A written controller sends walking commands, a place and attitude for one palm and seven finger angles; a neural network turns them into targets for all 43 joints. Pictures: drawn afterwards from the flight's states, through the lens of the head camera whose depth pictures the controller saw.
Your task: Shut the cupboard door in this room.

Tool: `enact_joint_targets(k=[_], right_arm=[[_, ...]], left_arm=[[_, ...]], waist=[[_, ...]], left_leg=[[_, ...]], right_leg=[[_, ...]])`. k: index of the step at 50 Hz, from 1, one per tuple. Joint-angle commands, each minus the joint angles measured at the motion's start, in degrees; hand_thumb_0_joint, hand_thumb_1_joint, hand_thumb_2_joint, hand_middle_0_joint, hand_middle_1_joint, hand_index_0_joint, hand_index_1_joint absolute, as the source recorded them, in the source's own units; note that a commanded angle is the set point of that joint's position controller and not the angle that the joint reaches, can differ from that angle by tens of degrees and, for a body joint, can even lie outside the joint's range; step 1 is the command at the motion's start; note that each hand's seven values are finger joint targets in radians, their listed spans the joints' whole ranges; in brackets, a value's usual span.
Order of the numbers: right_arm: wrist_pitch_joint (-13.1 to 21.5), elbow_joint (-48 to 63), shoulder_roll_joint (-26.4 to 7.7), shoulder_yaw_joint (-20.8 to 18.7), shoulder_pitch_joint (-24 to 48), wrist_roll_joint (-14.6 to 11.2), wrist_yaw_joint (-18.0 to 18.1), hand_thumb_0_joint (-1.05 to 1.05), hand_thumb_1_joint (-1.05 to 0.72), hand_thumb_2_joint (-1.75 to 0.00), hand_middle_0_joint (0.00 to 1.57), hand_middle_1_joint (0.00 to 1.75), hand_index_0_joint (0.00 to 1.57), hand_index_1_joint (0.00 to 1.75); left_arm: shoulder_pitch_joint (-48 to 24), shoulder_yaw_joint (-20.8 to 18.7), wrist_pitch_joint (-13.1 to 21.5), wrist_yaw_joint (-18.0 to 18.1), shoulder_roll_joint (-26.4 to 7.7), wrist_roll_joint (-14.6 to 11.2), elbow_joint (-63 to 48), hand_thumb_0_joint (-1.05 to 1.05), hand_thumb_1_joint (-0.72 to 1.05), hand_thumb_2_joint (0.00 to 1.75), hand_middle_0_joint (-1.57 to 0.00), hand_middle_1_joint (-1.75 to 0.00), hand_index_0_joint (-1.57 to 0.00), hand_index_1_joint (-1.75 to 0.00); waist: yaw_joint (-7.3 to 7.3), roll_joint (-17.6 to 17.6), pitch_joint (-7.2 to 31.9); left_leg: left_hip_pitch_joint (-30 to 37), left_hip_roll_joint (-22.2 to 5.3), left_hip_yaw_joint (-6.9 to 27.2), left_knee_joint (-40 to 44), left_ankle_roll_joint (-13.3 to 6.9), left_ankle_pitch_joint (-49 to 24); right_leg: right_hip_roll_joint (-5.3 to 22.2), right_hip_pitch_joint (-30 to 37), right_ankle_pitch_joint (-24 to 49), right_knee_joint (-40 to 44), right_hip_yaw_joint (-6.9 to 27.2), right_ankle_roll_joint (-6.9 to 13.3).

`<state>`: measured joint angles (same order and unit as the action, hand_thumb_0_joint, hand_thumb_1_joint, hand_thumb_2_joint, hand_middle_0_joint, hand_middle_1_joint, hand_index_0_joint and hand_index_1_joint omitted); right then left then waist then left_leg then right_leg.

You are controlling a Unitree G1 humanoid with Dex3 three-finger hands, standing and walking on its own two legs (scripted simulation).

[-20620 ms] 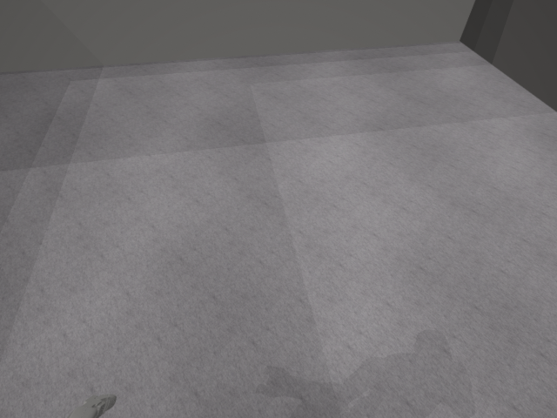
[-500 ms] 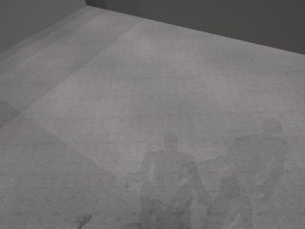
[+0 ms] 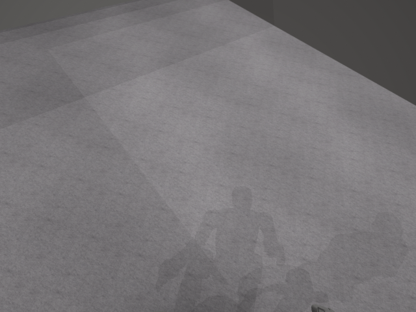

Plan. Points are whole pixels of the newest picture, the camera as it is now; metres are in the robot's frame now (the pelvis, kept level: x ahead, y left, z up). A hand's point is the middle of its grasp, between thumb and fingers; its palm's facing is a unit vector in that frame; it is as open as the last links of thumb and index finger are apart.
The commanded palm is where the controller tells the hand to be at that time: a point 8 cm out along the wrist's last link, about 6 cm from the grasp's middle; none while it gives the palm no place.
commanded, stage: turn or walk to find it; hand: left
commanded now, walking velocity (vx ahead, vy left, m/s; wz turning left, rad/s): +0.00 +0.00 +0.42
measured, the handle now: out of the picture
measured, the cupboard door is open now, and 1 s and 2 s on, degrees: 81 81 81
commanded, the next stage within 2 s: stand and wait in 1.72 s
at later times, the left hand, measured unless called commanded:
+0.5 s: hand out of the picture +0.08 +0.17 -0.14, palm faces +0.18 -0.94 -0.28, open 7.4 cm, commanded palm none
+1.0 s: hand out of the picture -0.12 +0.14 -0.16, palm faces +0.49 -0.84 -0.26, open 7.4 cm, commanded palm none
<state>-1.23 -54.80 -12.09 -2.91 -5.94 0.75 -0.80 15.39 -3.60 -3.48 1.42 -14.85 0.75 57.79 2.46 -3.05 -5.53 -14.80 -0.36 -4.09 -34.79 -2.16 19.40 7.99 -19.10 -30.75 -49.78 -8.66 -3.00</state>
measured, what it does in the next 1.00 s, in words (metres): steps on the spot, turning left: right foot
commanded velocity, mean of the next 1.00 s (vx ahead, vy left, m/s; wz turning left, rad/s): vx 0.00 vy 0.00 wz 0.42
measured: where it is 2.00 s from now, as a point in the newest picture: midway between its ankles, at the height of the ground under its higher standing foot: outside the picture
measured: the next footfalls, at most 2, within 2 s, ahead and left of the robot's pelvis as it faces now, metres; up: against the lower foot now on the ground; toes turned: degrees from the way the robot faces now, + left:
right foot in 0.48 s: +0.04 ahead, -0.14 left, +0.00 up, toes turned +8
left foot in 1.04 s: -0.08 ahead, +0.07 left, +0.00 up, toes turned +33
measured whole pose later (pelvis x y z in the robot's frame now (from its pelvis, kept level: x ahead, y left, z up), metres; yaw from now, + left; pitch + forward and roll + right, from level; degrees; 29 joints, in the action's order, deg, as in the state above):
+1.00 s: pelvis -0.03 -0.05 +0.01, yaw +27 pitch +0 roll +1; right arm -3.4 -56.4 -13.8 -3.8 -7.0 0.4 -0.7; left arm 16.2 -2.8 -0.7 1.0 -11.7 1.5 56.9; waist 2.3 -0.3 -5.3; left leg -17.5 -2.1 -3.2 -41.8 3.2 24.2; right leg 8.1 -13.4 -18.3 -32.4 -16.7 0.7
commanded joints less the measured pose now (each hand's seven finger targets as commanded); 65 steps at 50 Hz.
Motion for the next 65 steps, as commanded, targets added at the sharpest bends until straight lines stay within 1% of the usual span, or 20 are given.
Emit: enact_joint_targets(k=[1, 5, 14, 21, 22, 23, 24, 25, 27, 30, 37, 46, 50, 51, 52, 53, 54, 55, 58, 65], right_arm=[[0.4, 1.6, -11.5, -2.1, -5.2, 0.5, 2.3, 0.00, -0.90, -0.90, 0.20, 0.30, 0.20, 0.30], [1.3, 2.3, -10.4, -1.8, -4.9, 0.1, 2.2, 0.00, -0.90, -0.90, 0.20, 0.30, 0.20, 0.30], [0.9, 2.1, -10.2, -2.7, -8.9, 0.6, 1.9, 0.00, -0.90, -0.90, 0.20, 0.30, 0.20, 0.30], [0.1, 2.9, -10.0, -3.3, -6.3, 0.7, 1.6, 0.00, -0.90, -0.90, 0.20, 0.30, 0.20, 0.30], [0.2, 3.0, -9.1, -3.2, -6.2, 0.3, 1.5, 0.00, -0.90, -0.90, 0.20, 0.30, 0.20, 0.30], [0.2, 3.3, -6.4, -2.9, -7.2, -0.2, 1.2, 0.00, -0.90, -0.90, 0.20, 0.30, 0.20, 0.30], [0.2, 4.8, -3.4, -2.4, -6.8, -0.3, 1.0, 0.00, -0.90, -0.90, 0.20, 0.30, 0.20, 0.30], [-0.5, 4.7, -6.3, -3.3, -5.8, 0.2, 1.3, 0.00, -0.90, -0.90, 0.20, 0.30, 0.20, 0.30], [-2.0, 2.2, -6.3, -3.7, -7.7, 0.6, 0.8, 0.00, -0.90, -0.90, 0.20, 0.30, 0.20, 0.30], [-2.3, -0.3, -4.9, -3.4, -11.3, 0.8, 0.1, 0.00, -0.90, -0.90, 0.20, 0.30, 0.20, 0.30], [-2.4, 0.3, -5.0, -2.8, -6.8, 0.6, 0.3, 0.00, -0.90, -0.90, 0.20, 0.30, 0.20, 0.30], [-1.0, 2.5, -3.6, -1.1, -0.2, -0.4, 0.4, 0.00, -0.90, -0.90, 0.20, 0.30, 0.20, 0.30], [0.1, 1.6, -5.0, -1.1, -4.9, -0.3, 0.4, 0.00, -0.90, -0.90, 0.20, 0.30, 0.20, 0.30], [0.8, 1.2, -8.6, -1.8, -7.4, -0.1, 0.4, 0.00, -0.90, -0.90, 0.20, 0.30, 0.20, 0.30], [1.0, 1.4, -14.1, -3.3, -9.3, 0.3, 0.8, 0.00, -0.90, -0.90, 0.20, 0.30, 0.20, 0.30], [0.1, 0.5, -16.0, -3.5, -11.0, 0.1, 1.1, 0.00, -0.90, -0.90, 0.20, 0.30, 0.20, 0.30], [0.2, 0.6, -14.1, -2.9, -9.4, 0.3, 1.6, 0.00, -0.90, -0.90, 0.20, 0.30, 0.20, 0.30], [0.4, 1.1, -12.8, -2.7, -6.5, 0.5, 2.1, 0.00, -0.90, -0.90, 0.20, 0.30, 0.20, 0.30], [0.7, 2.5, -10.5, -1.7, -2.5, 0.3, 2.3, 0.00, -0.90, -0.90, 0.20, 0.30, 0.20, 0.30], [1.1, 2.3, -10.2, -2.2, -6.2, 0.3, 2.0, 0.00, -0.90, -0.90, 0.20, 0.30, 0.20, 0.30]], left_arm=[[-5.5, -1.0, 1.2, -0.3, -4.0, 0.2, -5.4, 0.00, 0.90, 0.90, -0.20, -0.30, -0.20, -0.30], [-2.8, -1.0, 1.5, -0.7, -3.8, 0.2, -4.1, 0.00, 0.90, 0.90, -0.20, -0.30, -0.20, -0.30], [-9.5, -0.5, 1.6, -0.4, -2.9, 0.0, -7.8, 0.00, 0.90, 0.90, -0.20, -0.30, -0.20, -0.30], [-4.2, -0.5, 2.6, -0.1, -2.2, -0.6, -7.4, 0.00, 0.90, 0.90, -0.20, -0.30, -0.20, -0.30], [-2.1, -0.7, 3.1, 0.0, -3.1, -0.6, -6.7, 0.00, 0.90, 0.90, -0.20, -0.30, -0.20, -0.30], [-0.3, -1.4, 3.7, 0.4, -6.3, 0.1, -6.5, 0.00, 0.90, 0.90, -0.20, -0.30, -0.20, -0.30], [0.5, -2.2, 4.0, 0.7, -11.2, 0.8, -6.8, 0.00, 0.90, 0.90, -0.20, -0.30, -0.20, -0.30], [0.1, -1.9, 3.6, 0.7, -11.0, 0.2, -7.5, 0.00, 0.90, 0.90, -0.20, -0.30, -0.20, -0.30], [-7.2, -1.8, 3.6, 0.9, -7.6, 0.1, -9.2, 0.00, 0.90, 0.90, -0.20, -0.30, -0.20, -0.30], [-8.7, -0.5, 4.1, 0.5, -3.8, -0.1, -9.5, 0.00, 0.90, 0.90, -0.20, -0.30, -0.20, -0.30], [-0.3, -1.0, 4.6, 0.6, -4.6, 0.3, -6.7, 0.00, 0.90, 0.90, -0.20, -0.30, -0.20, -0.30], [3.7, -1.9, 3.9, 0.3, -7.8, 1.2, -4.2, 0.00, 0.90, 0.90, -0.20, -0.30, -0.20, -0.30], [1.2, -2.2, 3.4, 0.2, -8.3, 0.5, -3.7, 0.00, 0.90, 0.90, -0.20, -0.30, -0.20, -0.30], [1.2, -2.0, 3.0, 0.1, -6.5, 0.0, -4.3, 0.00, 0.90, 0.90, -0.20, -0.30, -0.20, -0.30], [0.5, -0.8, 2.7, -0.2, -2.7, -0.3, -6.2, 0.00, 0.90, 0.90, -0.20, -0.30, -0.20, -0.30], [-2.5, -0.2, 1.9, 0.1, -2.9, 0.1, -7.1, 0.00, 0.90, 0.90, -0.20, -0.30, -0.20, -0.30], [-4.1, -0.3, 1.4, 0.1, -3.2, 0.3, -6.8, 0.00, 0.90, 0.90, -0.20, -0.30, -0.20, -0.30], [-4.1, -0.6, 1.3, 0.0, -2.8, 0.3, -6.0, 0.00, 0.90, 0.90, -0.20, -0.30, -0.20, -0.30], [-3.1, -0.9, 1.5, -0.7, -3.8, 0.1, -4.5, 0.00, 0.90, 0.90, -0.20, -0.30, -0.20, -0.30], [-5.7, -0.7, 1.5, -0.5, -3.3, 0.1, -6.1, 0.00, 0.90, 0.90, -0.20, -0.30, -0.20, -0.30]], waist=[[-4.20, 13.9, 4.6], [-2.51, 10.4, 6.8], [-4.75, 11.1, 6.0], [-1.87, 11.8, 9.1], [-0.73, 9.2, 10.0], [-0.12, -0.2, 11.4], [0.63, -14.2, 9.7], [0.64, -9.8, 8.4], [-2.67, -7.5, 3.4], [-4.65, -4.7, 1.9], [-1.50, -5.9, 3.3], [1.13, -9.0, 6.6], [-2.53, -5.5, 9.7], [-4.19, 3.8, 11.8], [-5.28, 20.8, 10.6], [-6.40, 18.0, 10.0], [-5.79, 14.1, 7.6], [-4.72, 16.9, 6.2], [-2.61, 12.8, 4.5], [-3.44, 10.9, 5.7]], left_leg=[[8.7, -16.0, 17.7, 15.4, -6.6, -35.9], [11.3, -12.5, 13.6, 15.5, -5.3, -37.4], [10.0, -13.4, 21.8, 15.4, -8.3, -31.1], [1.1, -9.2, 23.8, 10.4, -5.8, -27.5], [-3.2, -7.4, 22.9, 7.7, -3.8, -22.5], [-11.2, -2.7, 18.3, 1.5, -0.2, -10.2], [-20.1, 5.2, 8.6, -11.8, 3.7, 11.2], [-17.9, 3.4, 9.8, -22.4, 3.5, 15.1], [-17.2, 1.2, 10.7, -33.0, 3.7, 8.5], [-17.4, 0.3, 8.3, -36.9, 5.1, 0.0], [-18.5, -2.0, 6.9, -32.0, 7.0, 0.9], [-9.6, -1.5, 0.9, -10.5, 5.5, 8.0], [4.5, -1.1, -0.9, 9.2, 4.0, -6.8], [13.3, -6.5, 5.8, 14.2, 2.2, -16.1], [19.3, -20.5, 24.3, 15.2, -4.3, -37.3], [15.1, -24.3, 23.3, 14.9, -9.0, -42.2], [11.3, -22.3, 20.3, 15.6, -9.3, -37.7], [10.7, -19.3, 19.7, 15.5, -8.7, -36.9], [9.0, -13.8, 14.2, 14.5, -6.7, -38.4], [10.0, -13.1, 17.0, 15.2, -7.3, -35.6]], right_leg=[[-0.6, -12.3, 3.1, -14.7, 7.4, -1.0], [-1.6, -12.0, 8.8, -15.8, 7.2, -2.1], [-3.1, -10.6, 5.6, -5.1, 8.1, -2.4], [-6.6, 6.5, 13.2, 18.4, 6.1, -0.7], [-5.4, 13.3, 19.4, 26.0, 6.5, -0.4], [2.7, 21.4, 19.7, 31.4, 13.5, 1.5], [16.9, 23.0, 25.5, 33.4, 27.6, 7.7], [20.5, 13.7, 27.3, 34.1, 27.5, 11.9], [14.9, 5.0, 14.2, 36.7, 21.7, 10.7], [8.3, 5.7, 21.5, 34.6, 10.8, 7.1], [11.3, 12.9, 30.5, 32.7, 8.7, 9.3], [13.7, 16.2, 42.3, 27.4, 6.0, 11.7], [11.8, 11.0, 37.9, 18.8, 0.8, 6.5], [8.4, 3.7, 29.0, 10.1, -2.2, 3.3], [0.3, -12.1, -1.7, -1.0, -3.2, -1.2], [-0.4, -11.4, -8.0, -7.6, 2.1, -0.9], [0.2, -11.1, -4.9, -10.5, 4.6, -0.5], [0.1, -12.6, -1.9, -12.3, 5.7, -1.0], [-1.3, -11.7, 5.5, -14.6, 6.4, -1.5], [-2.1, -11.3, 7.4, -10.7, 7.5, -2.7]])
